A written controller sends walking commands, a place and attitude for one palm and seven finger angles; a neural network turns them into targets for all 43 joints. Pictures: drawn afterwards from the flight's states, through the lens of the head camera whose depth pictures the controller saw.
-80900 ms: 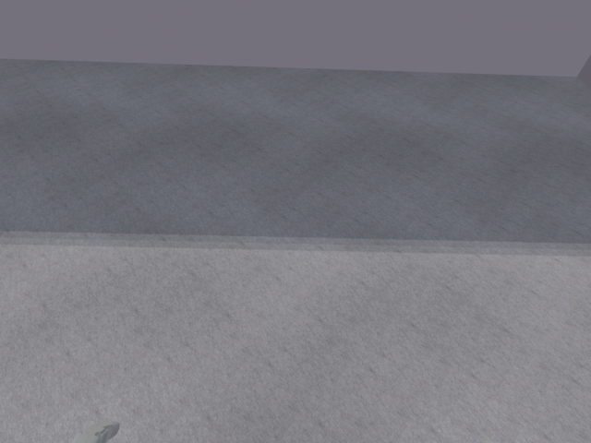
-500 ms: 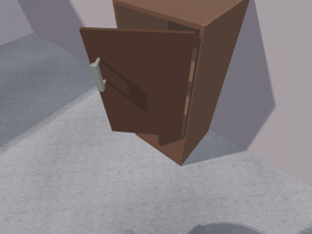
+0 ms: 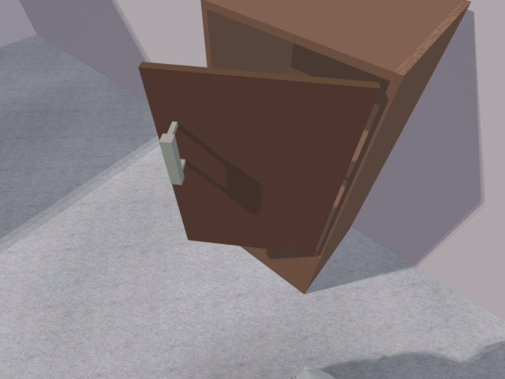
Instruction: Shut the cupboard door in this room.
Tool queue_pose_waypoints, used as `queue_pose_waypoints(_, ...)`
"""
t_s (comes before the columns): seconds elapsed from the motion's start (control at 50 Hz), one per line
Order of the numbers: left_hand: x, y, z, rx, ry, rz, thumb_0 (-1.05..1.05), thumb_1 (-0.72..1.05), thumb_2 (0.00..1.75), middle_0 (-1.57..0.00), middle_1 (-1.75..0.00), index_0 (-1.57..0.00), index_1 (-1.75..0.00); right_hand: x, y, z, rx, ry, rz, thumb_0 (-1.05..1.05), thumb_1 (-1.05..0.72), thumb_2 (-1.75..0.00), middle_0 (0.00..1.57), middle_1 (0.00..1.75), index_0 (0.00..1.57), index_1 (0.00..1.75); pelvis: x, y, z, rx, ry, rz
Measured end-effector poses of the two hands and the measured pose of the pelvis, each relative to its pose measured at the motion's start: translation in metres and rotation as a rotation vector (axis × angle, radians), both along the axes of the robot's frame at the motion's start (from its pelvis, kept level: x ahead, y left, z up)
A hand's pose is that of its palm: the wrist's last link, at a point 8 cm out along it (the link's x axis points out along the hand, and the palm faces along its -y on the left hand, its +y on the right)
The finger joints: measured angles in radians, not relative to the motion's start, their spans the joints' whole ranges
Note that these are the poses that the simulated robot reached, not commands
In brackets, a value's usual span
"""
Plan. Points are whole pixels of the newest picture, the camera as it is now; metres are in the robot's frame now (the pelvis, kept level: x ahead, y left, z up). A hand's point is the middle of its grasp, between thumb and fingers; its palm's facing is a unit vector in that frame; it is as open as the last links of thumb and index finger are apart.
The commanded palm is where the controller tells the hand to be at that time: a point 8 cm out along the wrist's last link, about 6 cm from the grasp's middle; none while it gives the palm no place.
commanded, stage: come to a stop and stand still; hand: left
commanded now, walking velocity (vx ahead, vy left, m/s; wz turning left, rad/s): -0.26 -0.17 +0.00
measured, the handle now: (175, 153) +0.51 +0.20 +0.02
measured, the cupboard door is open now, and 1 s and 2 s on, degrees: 32 32 32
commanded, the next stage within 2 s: look again from close up in 1.72 s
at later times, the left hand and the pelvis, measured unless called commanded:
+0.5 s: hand out of the picture +0.11 +0.18 -0.19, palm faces +0.02 -0.99 -0.16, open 7.3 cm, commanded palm none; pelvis +0.03 +0.01 -0.01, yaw -1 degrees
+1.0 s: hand out of the picture +0.02 +0.20 -0.16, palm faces -0.02 -0.96 -0.26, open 7.4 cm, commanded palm none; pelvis +0.01 +0.01 +0.00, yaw -1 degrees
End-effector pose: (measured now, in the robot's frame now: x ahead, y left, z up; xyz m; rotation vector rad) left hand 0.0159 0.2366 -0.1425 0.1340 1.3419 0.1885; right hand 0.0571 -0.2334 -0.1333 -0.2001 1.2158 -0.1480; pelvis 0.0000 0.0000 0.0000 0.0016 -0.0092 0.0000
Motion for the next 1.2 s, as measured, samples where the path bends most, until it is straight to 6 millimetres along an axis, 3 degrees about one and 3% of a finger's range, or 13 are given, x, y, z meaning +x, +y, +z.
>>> queue_pose_waypoints(0.08, 0.059, 0.004, 0.007, 0.032, -0.101, -0.039, 0.0, 0.91, 0.9, -0.19, -0.3, -0.19, -0.3, -0.015, -0.001, -0.008, 0.011, 0.099, -0.029, -0.01, -0.94, -0.9, 0.21, 0.3, 0.2, 0.3, 0.02, -0.002, -0.001, 0.009, -0.001, 0.002)
queue_pose_waypoints(0.14, 0.088, -0.001, 0.004, 0.043, -0.132, -0.067, 0.0, 0.91, 0.9, -0.19, -0.3, -0.19, -0.3, -0.018, -0.001, -0.017, 0.035, 0.148, -0.068, 0.0, -0.93, -0.9, 0.2, 0.3, 0.2, 0.3, 0.033, -0.008, -0.006, 0.025, -0.001, -0.016)
queue_pose_waypoints(0.22, 0.106, -0.013, 0.004, 0.032, -0.109, -0.113, 0.0, 0.91, 0.9, -0.19, -0.3, -0.19, -0.3, -0.016, -0.001, -0.02, 0.06, 0.166, -0.116, 0.0, -0.92, -0.9, 0.2, 0.3, 0.2, 0.3, 0.041, -0.013, -0.006, 0.012, 0.01, -0.014)
queue_pose_waypoints(0.3, 0.112, -0.022, -0.003, 0.011, -0.106, -0.11, 0.0, 0.91, 0.9, -0.2, -0.3, -0.19, -0.3, -0.015, -0.002, -0.021, 0.054, 0.179, -0.126, 0.0, -0.92, -0.9, 0.2, 0.3, 0.2, 0.3, 0.04, -0.013, -0.009, 0.0, 0.007, 0.001)
queue_pose_waypoints(0.46, 0.098, -0.014, -0.02, -0.049, -0.106, -0.053, 0.0, 0.92, 0.9, -0.2, -0.3, -0.2, -0.3, -0.013, 0.006, -0.009, -0.017, 0.155, -0.093, 0.0, -0.91, -0.9, 0.2, 0.3, 0.2, 0.3, 0.027, 0.005, -0.012, -0.017, -0.003, 0.003)
queue_pose_waypoints(0.64, 0.058, 0.026, -0.006, 0.032, -0.071, -0.108, 0.0, 0.91, 0.9, -0.2, -0.3, -0.2, -0.3, 0.015, 0.027, -0.011, 0.03, -0.073, -0.081, 0.01, -0.91, -0.9, 0.2, 0.3, 0.2, 0.3, 0.02, 0.025, -0.014, -0.013, -0.007, -0.041)
queue_pose_waypoints(0.78, 0.031, 0.04, 0.014, 0.09, -0.06, -0.082, 0.0, 0.91, 0.9, -0.2, -0.3, -0.19, -0.3, 0.017, 0.031, -0.013, 0.065, -0.095, -0.034, 0.0, -0.94, -0.9, 0.21, 0.3, 0.2, 0.3, 0.013, 0.027, -0.007, 0.004, -0.02, -0.037)
queue_pose_waypoints(0.88, 0.011, 0.032, 0.019, 0.091, -0.008, -0.079, 0.0, 0.91, 0.9, -0.2, -0.3, -0.19, -0.3, 0.006, 0.023, -0.016, 0.08, -0.048, -0.02, 0.0, -0.93, -0.9, 0.21, 0.3, 0.2, 0.3, 0.011, 0.02, -0.003, 0.016, -0.01, -0.035)
queue_pose_waypoints(1.0, -0.003, 0.009, 0.017, 0.06, 0.05, -0.069, 0.0, 0.91, 0.9, -0.2, -0.3, -0.19, -0.3, -0.015, 0.01, -0.018, 0.082, 0.043, -0.022, 0.0, -0.92, -0.9, 0.2, 0.3, 0.2, 0.3, 0.015, 0.007, 0.0, 0.021, 0.001, -0.026)
queue_pose_waypoints(1.2, 0.013, -0.031, 0.011, 0.017, 0.054, -0.07, 0.01, 0.92, 0.9, -0.2, -0.3, -0.2, -0.3, -0.037, -0.009, -0.019, 0.083, 0.153, -0.041, 0.01, -0.91, -0.9, 0.2, 0.3, 0.2, 0.3, 0.026, -0.017, 0.002, 0.021, 0.003, -0.015)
